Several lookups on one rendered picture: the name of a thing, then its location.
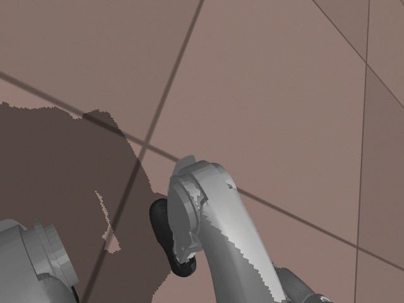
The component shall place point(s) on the right robot foot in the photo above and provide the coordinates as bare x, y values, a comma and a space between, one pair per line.
164, 235

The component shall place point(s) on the right robot hand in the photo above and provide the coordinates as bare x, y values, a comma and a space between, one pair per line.
294, 288

